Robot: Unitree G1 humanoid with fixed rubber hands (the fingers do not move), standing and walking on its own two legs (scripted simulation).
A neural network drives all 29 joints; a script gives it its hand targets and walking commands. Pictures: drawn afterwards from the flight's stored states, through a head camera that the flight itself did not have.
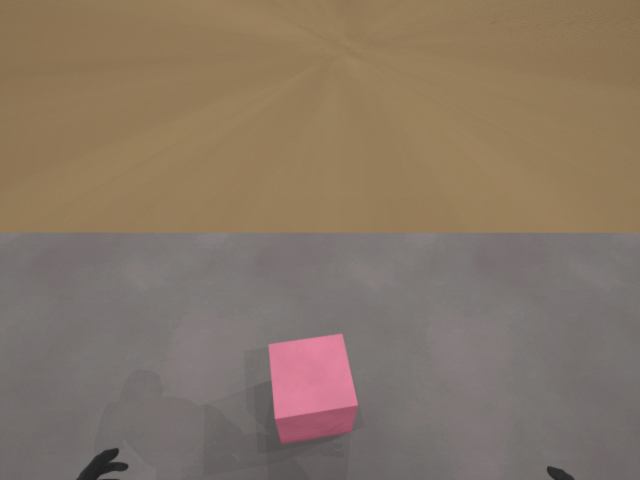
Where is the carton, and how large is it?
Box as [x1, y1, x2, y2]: [269, 334, 357, 443]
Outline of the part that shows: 341,334 269,344 274,413 281,443 350,431 357,407 357,402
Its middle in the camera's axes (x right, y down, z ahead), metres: -0.02 +0.42 +1.12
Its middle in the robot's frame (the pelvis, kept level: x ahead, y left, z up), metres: +0.45 +0.04 -0.66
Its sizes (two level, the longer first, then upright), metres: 0.210 0.200 0.250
